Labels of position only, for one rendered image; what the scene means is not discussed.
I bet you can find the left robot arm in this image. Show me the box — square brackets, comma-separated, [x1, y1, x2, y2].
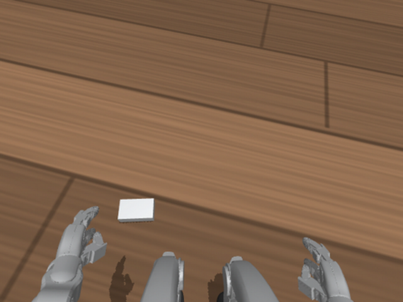
[32, 255, 83, 302]

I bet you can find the small box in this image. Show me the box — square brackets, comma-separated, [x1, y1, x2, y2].
[118, 198, 155, 222]

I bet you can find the right robot hand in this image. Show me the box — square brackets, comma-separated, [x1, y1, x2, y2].
[298, 237, 351, 302]

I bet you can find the left robot hand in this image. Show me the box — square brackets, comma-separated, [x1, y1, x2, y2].
[56, 206, 107, 267]

